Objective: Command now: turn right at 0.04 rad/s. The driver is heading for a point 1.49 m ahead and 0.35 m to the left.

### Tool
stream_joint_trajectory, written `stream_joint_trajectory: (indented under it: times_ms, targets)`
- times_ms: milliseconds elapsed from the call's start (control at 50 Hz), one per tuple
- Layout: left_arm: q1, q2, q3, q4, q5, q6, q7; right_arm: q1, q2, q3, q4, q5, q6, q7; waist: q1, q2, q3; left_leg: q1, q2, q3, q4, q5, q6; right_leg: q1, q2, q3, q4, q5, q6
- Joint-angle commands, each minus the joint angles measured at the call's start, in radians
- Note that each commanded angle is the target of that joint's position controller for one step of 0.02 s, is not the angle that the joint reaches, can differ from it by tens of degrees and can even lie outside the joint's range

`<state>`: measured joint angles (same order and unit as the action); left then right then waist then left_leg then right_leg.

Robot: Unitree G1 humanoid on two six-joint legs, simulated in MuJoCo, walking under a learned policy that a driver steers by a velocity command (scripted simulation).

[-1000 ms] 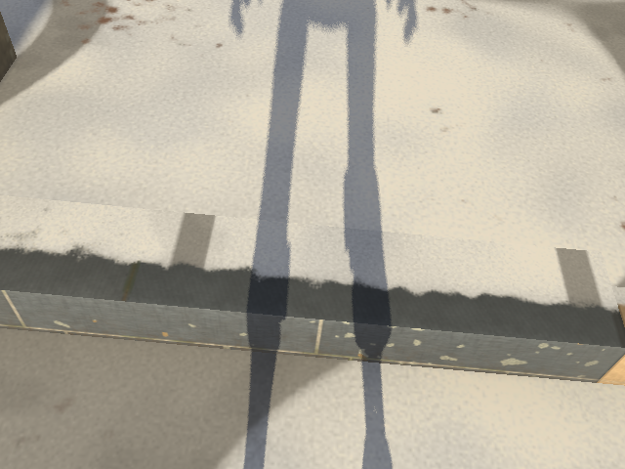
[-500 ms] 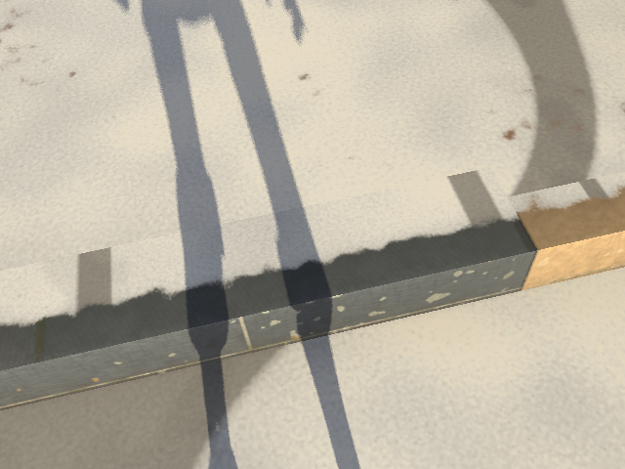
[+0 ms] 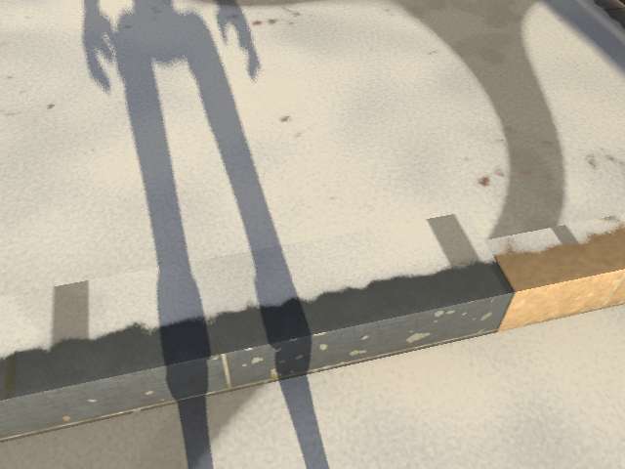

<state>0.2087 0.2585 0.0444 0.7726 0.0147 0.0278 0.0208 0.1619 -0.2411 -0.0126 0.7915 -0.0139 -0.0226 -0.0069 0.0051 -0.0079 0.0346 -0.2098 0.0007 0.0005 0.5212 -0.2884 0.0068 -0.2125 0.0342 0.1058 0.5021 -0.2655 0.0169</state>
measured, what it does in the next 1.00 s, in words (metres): walks ahead: right foot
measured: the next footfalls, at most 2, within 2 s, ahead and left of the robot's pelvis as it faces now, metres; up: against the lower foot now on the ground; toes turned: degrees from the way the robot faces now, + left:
right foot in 0.68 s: +0.10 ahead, -0.13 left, +0.00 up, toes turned -1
left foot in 1.14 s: +0.45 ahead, +0.09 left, +0.00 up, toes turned +2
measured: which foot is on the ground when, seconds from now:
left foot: down 0.00-0.68, up 0.70-1.00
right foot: down 0.00-0.44, up 0.46-0.66, down 0.68-1.00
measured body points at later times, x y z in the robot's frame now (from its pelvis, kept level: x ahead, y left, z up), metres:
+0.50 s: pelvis +0.01 +0.01 +0.00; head +0.01 +0.02 +0.45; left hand +0.07 +0.28 -0.14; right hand +0.09 -0.25 -0.13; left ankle -0.01 +0.11 -0.74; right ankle +0.00 -0.12 -0.73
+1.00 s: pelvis +0.18 -0.03 +0.01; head +0.20 -0.05 +0.46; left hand +0.12 +0.22 -0.13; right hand +0.38 -0.27 -0.10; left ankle +0.35 +0.12 -0.69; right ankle +0.06 -0.13 -0.74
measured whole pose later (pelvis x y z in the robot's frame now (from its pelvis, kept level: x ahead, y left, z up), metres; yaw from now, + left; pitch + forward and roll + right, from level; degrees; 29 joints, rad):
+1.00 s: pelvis +0.18 -0.03 +0.01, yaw +1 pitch +1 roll -1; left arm 0.42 0.21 0.02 1.02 -0.01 -0.09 0.01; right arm 0.05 -0.29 -0.03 0.83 0.02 -0.08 0.02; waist 0.08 0.05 0.02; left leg -0.64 0.09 0.01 0.66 0.01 0.00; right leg 0.10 0.05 -0.02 0.14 -0.26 -0.05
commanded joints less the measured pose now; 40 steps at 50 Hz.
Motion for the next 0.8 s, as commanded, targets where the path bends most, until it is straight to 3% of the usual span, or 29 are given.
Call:
stream_joint_trajectory:
  times_ms: [20,380,400,420,440,480,520,540,560,620,660,680,700,720,740,760,800]
  targets:
    - [-0.02,0.097,0.027,-0.043,-0.002,-0.015,0.008,-0.015,-0.13,-0.028,-0.05,0.002,-0.011,-0.003,-0.011,0.006,-0.045,0.004,0.075,-0.08,-0.107,0.134,0.029,0.017,-0.05,0.047,-0.06,0.183,-0.011]
    - [0.008,0.103,0.032,0.124,-0.007,-0.011,0.032,0.002,-0.13,-0.014,0.07,0.006,-0.011,0.001,-0.006,0.018,-0.021,0.008,0.055,-0.075,-0.157,0.143,0.038,0.067,-0.056,0.032,-0.091,0.209,0.008]
    - [0.021,0.094,0.03,0.14,-0.008,-0.01,0.033,0.017,-0.132,-0.015,0.083,0.007,-0.009,-0.002,-0.007,0.029,-0.041,0.018,0.049,-0.076,-0.173,0.034,0.043,0.07,-0.039,0.011,-0.083,0.126,0.007]
    - [0.035,0.074,0.019,0.16,0.014,-0.005,0.01,0.04,-0.15,-0.023,0.104,-0.007,0.015,-0.005,-0.009,0.034,-0.02,0.028,0.09,-0.146,-0.212,-0.116,0.069,0.031,-0.034,0.003,-0.069,0.02,-0.014]
    - [0.031,0.069,0.02,0.162,0.02,-0.005,-0.001,0.061,-0.186,-0.037,0.11,-0.007,0.033,-0.005,-0.022,0.087,0.007,0.033,0.112,-0.201,-0.25,-0.309,0.102,-0.033,0.005,-0.041,-0.004,-0.115,-0.026]
    - [-0.023,0.065,0.015,0.139,0.032,-0.013,-0.016,0.128,-0.217,-0.055,0.131,-0.007,0.049,-0.002,-0.055,0.168,0.089,0.023,0.238,-0.372,-0.361,-0.558,0.186,-0.182,0.011,-0.114,0.141,-0.205,-0.046]
    - [-0.068,0.066,0.011,0.117,0.024,-0.031,-0.026,0.147,-0.196,-0.058,0.144,-0.014,0.038,0.0,-0.06,0.172,0.134,0.002,0.301,-0.44,-0.417,-0.504,0.231,-0.247,-0.043,-0.104,0.245,-0.209,-0.062]
    - [-0.071,0.102,0.028,0.114,-0.063,-0.063,-0.009,0.103,-0.232,-0.066,0.115,0.032,0.004,-0.021,-0.044,0.188,0.127,0.029,0.325,-0.46,-0.41,-0.404,0.236,-0.282,-0.081,-0.064,0.283,-0.218,-0.058]
    - [-0.07,0.107,0.025,0.114,-0.069,-0.084,-0.007,0.092,-0.226,-0.066,0.114,0.045,-0.013,-0.027,-0.037,0.155,0.106,0.069,0.326,-0.437,-0.406,-0.346,0.227,-0.298,-0.099,-0.061,0.259,-0.227,-0.061]
    - [0.005,0.067,0.022,0.159,-0.039,-0.115,-0.016,0.039,-0.227,-0.069,0.103,0.06,-0.024,-0.027,0.02,0.112,0.047,-0.016,0.223,-0.244,-0.346,-0.181,0.172,-0.042,-0.06,-0.141,-0.001,-0.033,-0.06]
    - [0.147,0.075,0.036,0.226,-0.036,-0.11,-0.018,0.048,-0.184,-0.057,0.103,0.048,-0.022,-0.019,0.072,0.07,-0.005,-0.165,0.142,-0.149,-0.213,-0.155,0.138,0.223,0.001,-0.178,-0.06,0.05,-0.045]
    - [0.244,0.107,0.047,0.245,-0.041,-0.109,-0.012,0.024,-0.123,-0.036,0.09,0.035,-0.031,-0.008,0.113,-0.03,-0.026,-0.279,0.078,-0.07,-0.007,-0.108,0.089,0.344,-0.105,-0.019,-0.136,-0.041,-0.077]
    - [0.338,0.225,0.07,0.248,-0.043,-0.111,-0.009,0.008,-0.057,-0.016,0.043,0.023,-0.049,-0.002,0.129,-0.283,-0.065,-0.47,-0.032,0.049,0.332,-0.176,0.02,0.449,-0.34,0.386,-0.294,-0.227,-0.201]
    - [0.324,0.206,0.059,0.25,-0.025,-0.127,-0.022,-0.015,-0.117,-0.031,0.025,0.049,-0.064,-0.003,0.117,-0.221,-0.025,-0.568,-0.021,-0.054,0.538,-0.273,0.031,0.379,-0.428,0.592,-0.366,-0.394,-0.303]
    - [0.232,0.157,0.042,0.221,-0.024,-0.141,-0.026,0.001,-0.153,-0.039,0.028,0.071,-0.076,0.004,0.071,-0.135,0.057,-0.649,0.044,-0.095,0.62,-0.185,0.055,0.347,-0.408,0.522,-0.374,-0.419,-0.29]
    - [0.174,0.125,0.03,0.2,-0.022,-0.147,-0.031,0.018,-0.162,-0.042,0.041,0.069,-0.084,0.011,0.046,-0.11,0.075,-0.657,0.077,-0.087,0.634,-0.092,0.069,0.328,-0.362,0.419,-0.376,-0.322,-0.253]
    - [0.13,0.1,0.015,0.185,-0.022,-0.141,-0.036,0.006,-0.166,-0.05,0.048,0.039,-0.09,0.017,0.022,-0.073,0.075,-0.622,0.121,-0.075,0.561,0.043,0.062,0.296,-0.297,0.245,-0.385,-0.053,-0.194]
Keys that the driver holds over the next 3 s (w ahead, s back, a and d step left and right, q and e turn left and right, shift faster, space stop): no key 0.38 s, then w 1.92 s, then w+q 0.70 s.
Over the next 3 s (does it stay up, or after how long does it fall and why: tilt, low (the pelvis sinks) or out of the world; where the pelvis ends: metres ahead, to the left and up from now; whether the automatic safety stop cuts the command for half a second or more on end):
stays up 1.22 0.09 0.17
